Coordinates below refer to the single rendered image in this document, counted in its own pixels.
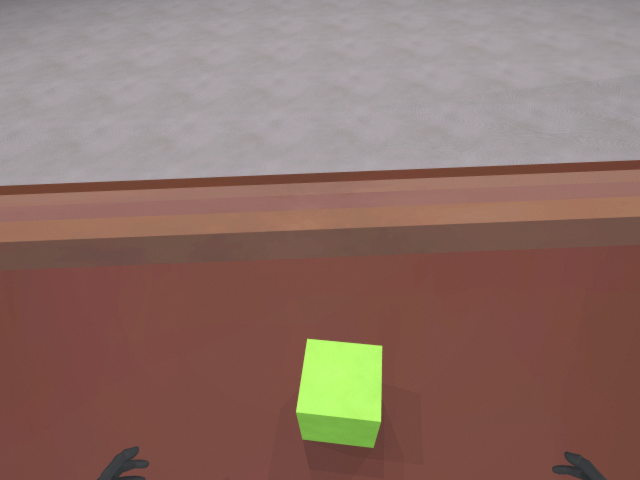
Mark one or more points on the robot left hand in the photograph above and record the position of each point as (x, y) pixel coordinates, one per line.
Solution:
(121, 463)

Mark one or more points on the robot right hand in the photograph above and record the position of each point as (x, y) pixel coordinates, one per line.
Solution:
(582, 469)

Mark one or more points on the carton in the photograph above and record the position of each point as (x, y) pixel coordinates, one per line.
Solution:
(340, 393)

